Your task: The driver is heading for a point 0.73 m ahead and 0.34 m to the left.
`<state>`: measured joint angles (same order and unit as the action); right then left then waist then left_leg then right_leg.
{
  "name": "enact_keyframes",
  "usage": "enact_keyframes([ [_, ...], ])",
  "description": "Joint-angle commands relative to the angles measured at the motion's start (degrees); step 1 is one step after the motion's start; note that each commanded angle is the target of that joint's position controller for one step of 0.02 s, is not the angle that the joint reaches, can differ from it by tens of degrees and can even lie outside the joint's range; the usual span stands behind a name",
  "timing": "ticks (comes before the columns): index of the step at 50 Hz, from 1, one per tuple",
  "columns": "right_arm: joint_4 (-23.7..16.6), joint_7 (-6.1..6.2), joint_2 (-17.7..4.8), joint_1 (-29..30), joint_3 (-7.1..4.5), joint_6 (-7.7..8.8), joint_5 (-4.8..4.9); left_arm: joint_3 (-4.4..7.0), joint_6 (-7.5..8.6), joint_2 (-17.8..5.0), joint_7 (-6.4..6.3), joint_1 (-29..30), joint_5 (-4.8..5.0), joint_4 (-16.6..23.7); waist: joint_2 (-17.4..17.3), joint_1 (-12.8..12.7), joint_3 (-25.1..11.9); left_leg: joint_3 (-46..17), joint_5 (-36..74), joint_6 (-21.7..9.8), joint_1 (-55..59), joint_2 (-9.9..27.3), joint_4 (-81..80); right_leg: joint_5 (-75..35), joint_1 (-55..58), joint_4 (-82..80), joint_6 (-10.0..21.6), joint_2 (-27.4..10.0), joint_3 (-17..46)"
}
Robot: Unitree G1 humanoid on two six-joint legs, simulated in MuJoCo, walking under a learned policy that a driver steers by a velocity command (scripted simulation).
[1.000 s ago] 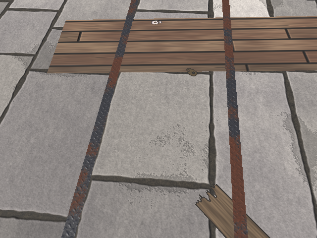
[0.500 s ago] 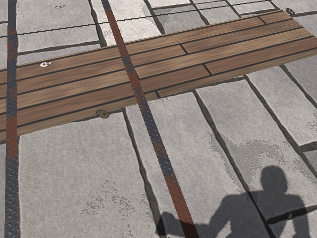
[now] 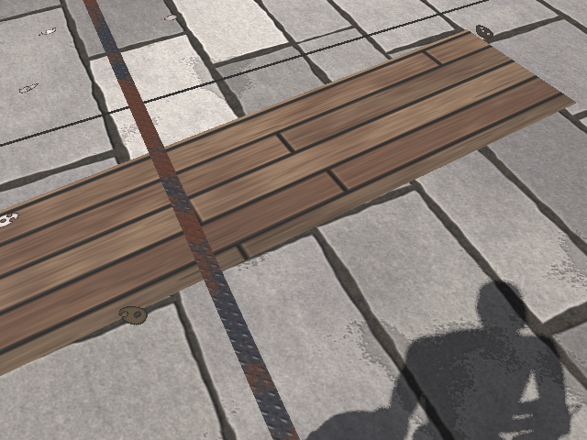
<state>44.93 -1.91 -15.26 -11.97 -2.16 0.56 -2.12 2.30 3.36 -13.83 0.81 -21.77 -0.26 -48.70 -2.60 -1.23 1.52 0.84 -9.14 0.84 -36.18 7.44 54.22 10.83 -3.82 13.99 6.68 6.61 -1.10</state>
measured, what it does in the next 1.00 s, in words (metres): walks ahead, turning left: left foot, then right foot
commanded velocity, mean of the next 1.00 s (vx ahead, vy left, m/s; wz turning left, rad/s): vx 0.50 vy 0.00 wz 0.43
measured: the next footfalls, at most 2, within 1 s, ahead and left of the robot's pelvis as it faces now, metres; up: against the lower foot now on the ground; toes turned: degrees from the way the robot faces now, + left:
left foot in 0.26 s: +0.31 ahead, +0.12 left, +0.00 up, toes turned +8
right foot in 0.78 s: +0.64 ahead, +0.03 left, +0.00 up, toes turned +25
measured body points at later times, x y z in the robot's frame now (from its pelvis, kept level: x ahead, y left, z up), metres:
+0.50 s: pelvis +0.28 +0.07 +0.00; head +0.31 +0.08 +0.44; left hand +0.36 +0.34 -0.12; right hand +0.37 -0.20 -0.13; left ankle +0.28 +0.12 -0.75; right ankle +0.34 -0.09 -0.67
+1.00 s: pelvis +0.56 +0.09 +0.00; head +0.58 +0.09 +0.45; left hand +0.50 +0.37 -0.11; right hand +0.78 -0.11 -0.13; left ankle +0.48 +0.19 -0.66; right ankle +0.60 +0.01 -0.75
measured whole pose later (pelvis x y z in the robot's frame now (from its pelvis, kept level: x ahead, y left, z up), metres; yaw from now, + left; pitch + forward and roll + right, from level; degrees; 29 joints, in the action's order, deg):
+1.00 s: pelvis +0.56 +0.09 +0.00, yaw +30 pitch +1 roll -1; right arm 44.3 -2.5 -18.6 -14.9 -4.2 -0.1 -1.9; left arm 1.8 4.7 -15.0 -0.3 -15.7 -1.4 -44.6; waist -3.3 0.0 1.5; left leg -2.1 -16.9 -2.6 -30.1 0.0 63.7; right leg 11.1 -10.8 20.9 2.4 0.8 -5.8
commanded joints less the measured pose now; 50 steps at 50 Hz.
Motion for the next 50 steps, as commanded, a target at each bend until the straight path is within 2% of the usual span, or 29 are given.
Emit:
enact_keyframes([
  [1,-3.6,-0.12,-3.2,3.6,-0.76,0.54,0.24,1.76,1.20,-7.9,-0.19,-1.1,0.06,1.9,5.2,-0.1,2.0,0.4,6.0,0.1,-4.0,-0.2,-5.8,-17.7,1.7,-6.8,5.7,-15.8,8.8],
  [6,-5.4,-0.65,-2.5,10.6,-0.19,1.09,0.76,1.32,1.62,-7.4,-0.84,-4.7,-1.02,-0.9,5.3,-2.4,4.6,1.6,8.8,-2.8,-3.6,-3.1,-14.9,-22.7,7.1,-7.1,4.2,-17.4,3.5],
  [9,-6.1,-0.89,-2.6,11.0,-0.21,1.43,0.56,1.16,1.59,-7.9,-1.66,-4.2,-1.35,-2.0,5.5,-1.6,4.9,3.0,5.1,-5.5,-0.2,-5.8,-19.4,-32.6,10.6,-3.9,2.7,-18.8,0.4],
  [11,-4.8,-0.39,-3.4,6.6,-0.68,1.56,0.46,1.25,1.63,-9.3,-2.12,-2.6,-1.60,-2.3,7.0,0.7,1.5,5.9,0.2,-7.9,7.6,-9.6,-20.4,-52.7,12.2,4.4,1.3,-18.7,-2.0],
  [12,-3.2,-0.07,-4.5,1.1,-1.26,1.79,0.33,1.41,1.31,-10.1,-2.26,-2.1,-1.89,-2.4,7.4,3.1,-1.9,6.8,-2.2,-9.2,13.3,-11.8,-21.4,-59.5,12.7,13.0,0.7,-18.4,-3.2],
  [13,-0.7,0.24,-5.7,-7.5,-2.06,2.26,-0.17,1.49,0.93,-10.8,-2.42,-1.3,-1.68,-2.2,6.6,7.0,-6.5,5.9,-0.4,-10.9,24.1,-12.7,-25.4,-56.4,8.7,25.2,-0.4,-17.2,-5.0],
  [14,1.2,0.89,-10.1,-16.6,-3.52,2.40,-1.10,0.95,1.18,-9.9,-2.57,-0.8,-1.32,-0.2,2.2,10.5,-12.5,-6.7,-4.0,-14.5,38.6,-3.2,-26.7,-38.4,-3.4,42.1,-1.5,-15.2,-6.6],
  [15,1.0,1.21,-16.3,-16.3,-5.26,2.01,-0.68,0.11,1.60,-4.8,-1.27,-4.8,-0.34,2.1,-12.7,5.9,-16.7,-38.9,-1.8,-24.6,53.6,12.2,-31.9,12.5,-27.6,64.1,-4.5,-1.5,-5.5],
  [16,1.2,0.64,-13.6,-13.5,-4.82,1.67,2.08,0.64,1.90,-8.2,-1.23,0.2,-1.69,2.4,-3.8,6.4,-15.4,-42.9,-1.4,-23.9,52.5,11.1,-36.2,15.2,-34.1,68.1,-3.7,-3.6,5.3],
  [17,0.3,0.80,-11.8,-9.4,-4.41,1.42,2.16,0.52,2.65,-8.3,-0.83,3.8,-1.06,4.1,-1.1,5.0,-7.8,-33.7,1.5,-22.4,44.8,10.1,-37.0,10.0,-36.0,65.7,-3.7,-6.9,5.6],
  [18,0.3,0.79,-8.9,-7.4,-3.71,1.39,1.81,0.28,3.09,-8.0,-0.74,5.3,-1.04,4.5,3.4,3.7,-4.0,-28.7,7.4,-20.6,38.3,7.9,-38.3,7.3,-34.4,61.5,-4.0,-8.9,4.9],
  [19,0.5,1.01,-7.6,-6.3,-3.31,1.55,1.87,0.25,2.55,-7.5,-0.74,5.9,-1.51,4.7,4.3,2.1,-1.5,-24.7,12.1,-19.1,33.2,5.3,-39.1,7.1,-32.2,58.1,-4.7,-10.1,4.7],
  [20,0.7,1.22,-6.4,-5.6,-2.89,1.74,2.06,0.04,1.45,-7.0,-0.67,5.0,-2.19,4.9,3.4,0.4,-1.5,-21.4,14.7,-18.1,29.5,3.1,-40.2,7.1,-29.2,55.4,-5.8,-10.9,4.7],
  [21,0.8,1.22,-6.7,-5.8,-2.84,2.15,2.21,-0.08,0.42,-6.4,-0.51,4.5,-2.52,5.0,2.4,-0.2,-1.9,-19.7,16.2,-17.8,27.8,2.1,-40.7,7.5,-27.7,53.2,-6.7,-11.0,4.2],
  [24,1.3,1.30,-8.8,-7.7,-3.47,2.86,2.25,-0.50,-1.05,-5.2,-0.15,7.2,-2.69,6.5,1.2,-0.1,-1.0,-17.1,15.6,-17.7,24.5,-0.4,-42.8,4.7,-28.8,46.3,-8.9,-11.4,2.2],
  [27,1.6,1.33,-9.0,-10.3,-3.70,2.65,2.32,-0.70,-1.16,-5.1,0.03,15.2,-2.48,9.2,0.2,2.4,1.1,-16.9,13.1,-15.7,25.0,-2.2,-43.6,-3.1,-31.9,36.3,-10.3,-11.5,1.4],
  [30,2.0,1.47,-9.4,-13.3,-4.02,2.40,2.25,-1.02,-0.88,-4.9,0.30,20.7,-1.99,11.0,-0.7,5.0,0.4,-17.6,15.1,-13.9,28.9,-2.8,-41.5,-8.8,-32.4,28.7,-10.4,-10.2,1.5],
  [34,1.8,1.98,-9.9,-15.4,-4.24,2.08,1.36,-1.25,-0.07,-5.6,0.36,25.7,-1.43,13.2,-1.3,6.8,0.1,-20.5,21.0,-13.3,33.8,-1.5,-37.0,-8.2,-31.3,22.3,-9.4,-8.1,1.9],
  [36,0.8,2.42,-10.7,-13.3,-4.48,2.09,1.09,-0.93,0.43,-6.9,0.22,23.5,-1.28,13.2,-2.0,4.8,-0.3,-22.6,22.0,-11.7,33.4,-0.7,-34.4,-5.4,-25.6,18.2,-8.2,-7.2,3.0],
  [37,0.2,2.48,-11.3,-11.3,-4.62,2.15,1.00,-0.56,0.70,-7.9,-0.03,20.0,-1.18,12.3,-2.4,3.0,-1.0,-23.1,23.7,-10.6,31.6,-0.8,-32.3,-3.0,-19.7,16.3,-7.3,-6.3,2.9],
  [38,-0.2,2.27,-11.7,-9.8,-4.65,2.39,1.09,0.04,1.09,-9.1,-0.54,14.2,-1.20,10.5,-1.8,0.2,-3.4,-22.9,27.0,-9.5,29.8,-2.3,-27.0,-1.6,-11.4,14.0,-6.3,-4.9,2.3],
  [39,-0.4,1.73,-10.5,-9.3,-4.27,2.86,1.68,0.89,1.89,-11.2,-1.27,7.0,-1.82,8.9,1.9,-3.6,-7.7,-19.8,24.7,-8.0,26.0,-6.1,-16.2,-1.7,-0.3,10.8,-4.4,-8.1,4.9],
  [40,-2.2,1.51,-5.8,-10.0,-2.89,3.43,2.25,1.92,2.10,-15.6,-2.35,-2.6,-3.08,8.7,9.1,-6.5,-16.9,-14.0,7.5,-6.8,19.5,-9.6,0.0,11.4,12.5,8.9,-1.4,-22.9,19.3],
  [41,-4.0,1.46,-3.4,-16.7,-2.37,3.10,3.22,3.03,0.96,-19.7,-2.40,0.2,-3.07,8.7,22.7,-1.1,-19.5,-8.0,-24.5,-5.4,3.0,-17.0,11.2,15.9,19.8,1.1,4.8,-33.1,45.3],
  [42,-1.4,2.09,-8.1,-15.0,-2.81,1.86,1.25,2.34,0.27,-13.7,-2.07,3.8,-2.28,9.3,10.7,-0.2,-11.5,-8.1,-19.9,-5.8,-1.7,-10.7,16.2,22.5,12.8,1.3,4.6,-31.3,42.9],
  [43,-1.5,1.46,-8.4,-10.8,-3.00,1.61,0.84,1.20,0.25,-9.1,-1.81,6.8,-1.76,9.9,5.0,-0.4,-5.4,-7.5,-14.3,-5.5,-0.8,-9.0,15.1,18.4,5.8,0.6,3.3,-28.0,33.2],
  [44,-1.9,0.95,-7.2,-9.1,-2.79,1.44,0.89,0.69,0.37,-7.3,-1.59,8.2,-1.91,9.5,4.4,0.5,-2.5,-6.8,-11.4,-4.8,0.6,-7.4,13.2,9.5,1.4,-0.7,2.3,-25.2,25.3],
  [46,-2.0,-0.13,-6.2,-8.5,-2.65,0.25,-0.02,0.50,1.15,-6.7,-1.64,7.2,-1.55,8.0,8.7,1.3,-1.0,-5.6,-9.5,-3.8,2.6,-5.5,11.5,-1.0,-2.5,-2.2,0.8,-21.5,15.2],
  [50,-4.3,-1.32,-5.0,-3.5,-2.20,-0.80,0.01,1.15,2.74,-7.5,-0.99,4.4,-0.66,6.1,8.2,1.5,-0.9,-4.6,-4.5,-2.7,-1.7,-4.5,10.7,-12.0,-1.4,-4.3,2.0,-21.7,7.2],
])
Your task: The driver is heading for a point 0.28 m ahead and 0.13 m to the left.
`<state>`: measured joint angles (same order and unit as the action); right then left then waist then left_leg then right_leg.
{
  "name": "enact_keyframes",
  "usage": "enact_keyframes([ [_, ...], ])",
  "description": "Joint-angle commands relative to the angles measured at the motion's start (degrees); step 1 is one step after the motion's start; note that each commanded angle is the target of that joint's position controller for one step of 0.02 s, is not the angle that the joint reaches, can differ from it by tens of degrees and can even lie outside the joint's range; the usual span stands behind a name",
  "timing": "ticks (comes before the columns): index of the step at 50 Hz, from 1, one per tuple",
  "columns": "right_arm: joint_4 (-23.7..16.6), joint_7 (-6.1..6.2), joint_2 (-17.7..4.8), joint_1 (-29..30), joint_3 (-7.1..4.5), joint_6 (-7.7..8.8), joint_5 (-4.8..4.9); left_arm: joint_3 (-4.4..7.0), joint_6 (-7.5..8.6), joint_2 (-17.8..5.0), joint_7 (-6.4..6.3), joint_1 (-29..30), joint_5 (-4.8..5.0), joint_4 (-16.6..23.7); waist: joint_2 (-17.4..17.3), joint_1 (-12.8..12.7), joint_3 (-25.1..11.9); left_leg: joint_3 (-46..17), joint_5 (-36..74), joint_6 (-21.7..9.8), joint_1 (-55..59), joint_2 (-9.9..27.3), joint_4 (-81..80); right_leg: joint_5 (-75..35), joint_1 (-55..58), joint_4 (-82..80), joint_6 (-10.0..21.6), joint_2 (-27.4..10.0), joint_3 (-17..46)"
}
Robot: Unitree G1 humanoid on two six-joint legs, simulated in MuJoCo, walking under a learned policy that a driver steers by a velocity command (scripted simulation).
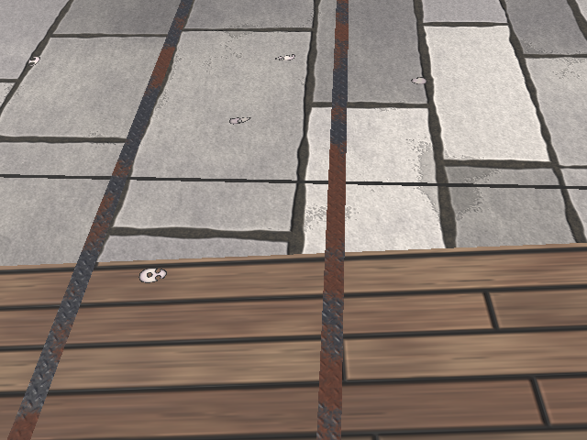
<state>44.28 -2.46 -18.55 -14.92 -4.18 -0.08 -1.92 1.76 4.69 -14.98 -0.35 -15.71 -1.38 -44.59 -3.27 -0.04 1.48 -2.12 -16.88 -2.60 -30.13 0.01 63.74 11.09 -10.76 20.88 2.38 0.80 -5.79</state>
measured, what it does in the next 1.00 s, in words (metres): walks ahead: left foot, then right foot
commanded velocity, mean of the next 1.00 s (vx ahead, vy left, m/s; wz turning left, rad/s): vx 0.19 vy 0.00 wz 0.22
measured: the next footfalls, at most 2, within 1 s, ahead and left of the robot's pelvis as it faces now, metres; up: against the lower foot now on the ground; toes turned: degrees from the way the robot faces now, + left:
left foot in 0.30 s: +0.30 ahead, +0.13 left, +0.00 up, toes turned +11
right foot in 0.72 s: +0.30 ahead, -0.07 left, +0.00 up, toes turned +10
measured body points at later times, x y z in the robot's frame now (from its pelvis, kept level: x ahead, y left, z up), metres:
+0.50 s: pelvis +0.20 +0.05 -0.01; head +0.24 +0.08 +0.44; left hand +0.22 +0.31 -0.15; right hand +0.37 -0.16 -0.13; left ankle +0.26 +0.12 -0.74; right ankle +0.21 -0.10 -0.68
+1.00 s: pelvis +0.25 +0.03 +0.00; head +0.25 +0.03 +0.45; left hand +0.24 +0.27 -0.15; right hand +0.33 -0.20 -0.15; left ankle +0.26 +0.12 -0.74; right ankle +0.26 -0.07 -0.74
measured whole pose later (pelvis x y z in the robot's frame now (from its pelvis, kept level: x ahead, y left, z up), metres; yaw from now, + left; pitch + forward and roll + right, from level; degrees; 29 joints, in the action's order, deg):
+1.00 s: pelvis +0.25 +0.03 +0.00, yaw +11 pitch -1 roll +0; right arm 59.9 1.6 -11.4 -14.9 -0.8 0.4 -0.5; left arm 0.3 0.5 -10.3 -2.0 -15.3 -0.5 -59.6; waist -0.1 0.4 1.0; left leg 1.2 -9.3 -3.1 -10.0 -3.0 20.8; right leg 13.0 -7.9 22.3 0.9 0.3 -1.2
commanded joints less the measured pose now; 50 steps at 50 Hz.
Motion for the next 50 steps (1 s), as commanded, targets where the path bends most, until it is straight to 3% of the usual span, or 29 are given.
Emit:
enact_keyframes([
  [1,-4.3,-0.98,-1.5,1.3,-0.05,-0.20,-0.24,1.80,1.42,-6.4,0.18,-2.2,0.47,1.5,8.6,0.1,-0.3,-1.4,5.0,1.0,-9.4,3.2,0.1,-13.6,6.1,-11.7,6.5,-15.9,10.1],
  [7,-8.1,-2.23,0.8,12.5,1.47,0.34,0.05,2.23,1.08,-7.1,0.27,-4.8,0.36,-0.8,8.3,-2.1,2.4,3.6,15.6,0.7,-7.5,3.5,-17.8,-17.9,7.0,-12.0,5.1,-13.9,-0.4],
  [10,-8.9,-2.14,1.8,15.0,2.04,0.87,-0.53,2.21,0.45,-7.7,-0.06,-7.2,0.57,-2.7,8.0,-2.6,3.4,7.2,13.3,-0.9,-1.8,1.0,-26.6,-34.0,8.9,-7.4,4.1,-14.2,-3.2],
  [12,-7.9,-1.40,1.0,11.8,1.78,1.38,-1.16,2.40,-0.21,-9.1,-0.47,-7.9,0.80,-3.8,9.6,-1.3,0.8,8.3,9.5,-2.6,3.6,-2.2,-29.7,-48.5,11.8,-0.3,3.2,-14.3,-3.9],
  [13,-6.4,-0.97,0.1,7.1,1.38,1.87,-1.49,2.52,-0.60,-9.8,-0.72,-7.7,0.93,-4.1,10.0,0.7,-1.8,7.9,9.2,-3.8,8.7,-3.9,-32.2,-51.6,12.4,6.2,2.7,-14.0,-4.2],
  [14,-3.7,-0.39,-1.0,-0.4,0.78,2.65,-2.12,2.43,-0.94,-9.9,-0.89,-7.0,1.41,-4.1,8.2,4.3,-5.8,7.0,15.7,-5.0,18.5,-4.7,-38.1,-46.9,9.7,16.3,1.5,-12.4,-5.6],
  [15,-1.9,0.46,-4.9,-6.7,-0.22,3.24,-2.91,1.93,-0.80,-8.5,-0.82,-7.7,1.61,-2.8,3.5,6.6,-11.7,-0.2,32.3,-7.0,32.7,3.2,-37.4,-27.6,-0.4,30.1,-0.1,-9.9,-6.1],
  [16,-2.6,1.18,-10.4,-6.2,-1.20,3.28,-2.10,-0.14,-1.06,-0.4,-0.08,-14.5,2.52,-0.3,-10.0,2.0,-22.4,-23.2,70.8,-17.3,53.2,25.0,-30.1,28.4,-19.8,52.0,-2.6,-1.4,-4.4],
  [17,-2.6,2.19,-8.9,-10.6,-1.52,2.62,1.88,1.03,-2.39,-5.7,-0.75,-12.7,1.97,-2.3,-1.7,6.2,-30.5,-23.9,76.9,-19.8,51.3,25.2,-31.4,25.1,-18.3,56.4,-2.4,-1.0,6.3],
  [18,-2.3,2.78,-6.3,-5.4,-0.63,2.39,2.30,0.90,-2.62,-4.9,-0.64,-8.5,2.51,-1.5,-2.0,4.2,-22.0,-17.7,69.7,-18.3,43.9,22.0,-35.5,20.6,-20.2,55.2,-2.4,-3.0,7.9],
  [19,-2.2,2.98,-2.2,-0.9,0.73,2.25,2.33,0.42,-2.56,-4.1,-0.58,-5.6,1.79,-1.4,-0.4,2.5,-13.0,-13.5,60.8,-15.4,34.9,18.6,-39.3,17.7,-20.7,49.6,-2.5,-4.8,7.4],
  [20,-1.9,3.18,-0.1,1.7,1.52,2.16,2.18,0.58,-3.07,-4.3,-0.54,-4.5,0.77,-1.9,0.5,0.7,-7.8,-11.1,55.3,-12.8,28.7,15.6,-41.9,15.8,-19.0,45.8,-2.7,-5.7,7.3],
  [21,-1.8,3.39,1.0,3.8,2.06,2.04,2.22,0.58,-4.15,-4.0,-0.35,-6.7,-0.11,-2.8,-0.1,-1.5,-6.2,-8.1,52.9,-11.5,22.7,13.6,-44.2,14.0,-14.2,42.8,-3.1,-5.7,6.9],
  [22,-1.6,3.30,0.8,4.4,2.23,2.20,1.76,0.66,-5.03,-3.4,-0.22,-8.5,-0.37,-3.8,-0.2,-2.4,-6.5,-5.9,52.8,-10.8,19.0,12.6,-45.1,12.4,-10.0,41.0,-3.3,-4.8,6.3],
  [25,-0.2,2.78,-0.5,4.6,1.99,3.07,0.79,0.55,-6.19,-1.7,-0.20,-9.3,0.16,-5.0,-0.6,-3.7,-7.8,-3.2,47.9,-10.7,15.4,11.1,-46.8,9.9,-5.9,34.8,-3.5,-3.7,5.6],
  [31,3.1,2.76,-0.1,2.5,2.10,1.78,0.30,0.51,-7.32,-1.7,-1.26,-1.9,0.13,-5.4,-3.0,-0.5,-3.6,-7.0,10.6,-9.3,12.0,10.3,-51.2,7.6,-3.6,20.0,-2.7,-3.1,5.3],
  [34,4.1,3.26,0.2,3.4,2.28,0.90,0.87,0.08,-6.53,-0.5,-1.66,-2.8,0.12,-6.9,-0.9,-1.6,-1.5,-8.9,1.2,-7.7,10.0,9.8,-49.6,3.8,1.8,8.3,-1.5,-2.2,4.5],
  [35,4.7,3.47,0.8,2.6,2.53,0.84,1.02,-0.05,-5.93,-0.8,-1.84,-3.2,-0.17,-7.4,0.9,-1.9,-0.9,-9.2,-0.1,-5.6,8.6,9.0,-48.7,-0.1,4.9,2.3,-1.0,-3.4,6.3],
  [36,5.1,3.54,2.1,1.5,2.89,1.02,1.00,0.09,-5.10,-2.7,-2.04,-4.2,-0.72,-7.8,3.6,-1.4,-1.0,-8.6,0.5,-3.4,8.0,7.4,-46.4,-2.3,7.0,-1.2,-0.2,-8.0,11.5],
  [37,5.9,3.33,3.3,-2.6,2.85,1.00,1.68,0.68,-4.61,-6.1,-2.00,-1.2,-0.04,-7.9,9.4,2.8,0.7,-4.0,1.2,-1.7,9.9,2.1,-45.8,-3.1,2.1,-2.1,1.8,-11.4,16.1],
  [39,8.6,3.51,1.9,-1.9,2.52,0.70,1.35,-0.31,-3.85,-1.9,-1.18,0.8,0.69,-8.7,8.8,1.9,1.3,-3.2,7.5,-1.0,21.7,1.9,-45.1,3.2,-7.0,-4.8,0.8,-9.8,14.7],
  [41,9.7,3.56,0.7,-1.4,2.10,0.80,1.31,-0.28,-3.65,-1.9,-1.45,0.1,0.93,-10.0,8.6,1.3,0.7,-4.1,10.0,-1.6,22.7,3.3,-44.9,1.9,-4.8,-4.5,-0.5,-7.3,12.1],
  [45,12.4,3.91,2.3,-1.3,2.51,1.08,1.45,-0.40,-3.74,-1.0,-1.71,-1.6,0.92,-12.3,4.7,0.4,0.7,-4.2,10.4,-1.2,20.4,3.7,-46.3,-2.0,-0.3,-3.2,0.2,-7.0,11.3],
  [50,15.3,4.36,2.9,-1.6,2.78,0.88,1.47,-0.61,-3.81,-0.7,-1.90,-2.0,0.86,-14.6,3.7,0.2,0.9,-4.0,11.7,-0.9,21.2,3.9,-46.4,-3.4,0.4,-3.2,0.4,-6.9,11.1],
])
